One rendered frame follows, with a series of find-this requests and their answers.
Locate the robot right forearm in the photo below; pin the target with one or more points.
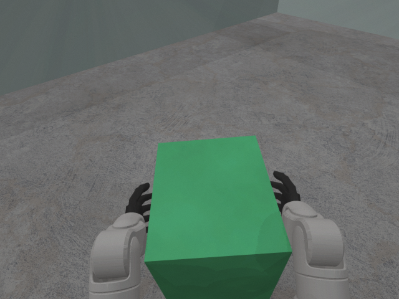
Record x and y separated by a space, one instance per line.
318 253

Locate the robot left forearm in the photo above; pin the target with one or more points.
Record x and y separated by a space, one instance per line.
115 259

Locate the right robot hand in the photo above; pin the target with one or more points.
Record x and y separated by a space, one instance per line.
287 189

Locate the left robot hand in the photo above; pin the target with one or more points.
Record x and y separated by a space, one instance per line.
136 201

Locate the carton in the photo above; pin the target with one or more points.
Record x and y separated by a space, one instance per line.
215 230

